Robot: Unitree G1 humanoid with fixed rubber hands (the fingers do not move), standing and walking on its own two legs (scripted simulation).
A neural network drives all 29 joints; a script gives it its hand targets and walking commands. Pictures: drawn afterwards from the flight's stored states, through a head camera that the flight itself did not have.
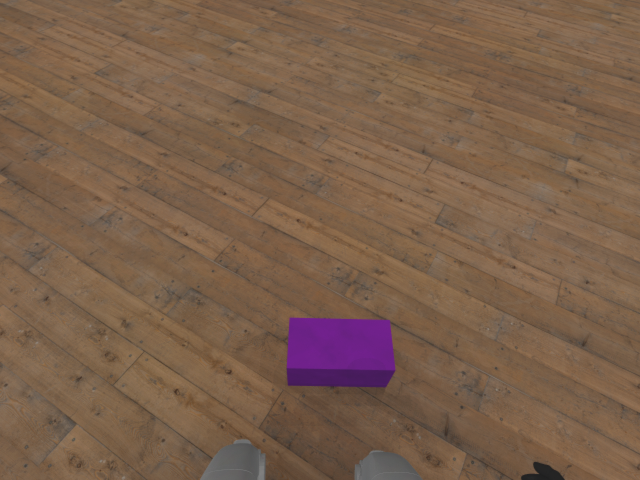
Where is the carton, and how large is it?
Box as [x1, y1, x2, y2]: [287, 318, 394, 386]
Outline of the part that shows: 289,319 287,354 288,385 385,386 394,371 389,320 327,318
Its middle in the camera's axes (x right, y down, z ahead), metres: +0.05 +0.32 +1.16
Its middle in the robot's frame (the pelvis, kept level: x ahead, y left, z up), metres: +0.52 -0.09 -0.65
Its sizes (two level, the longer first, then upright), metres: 0.297 0.151 0.148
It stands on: the floor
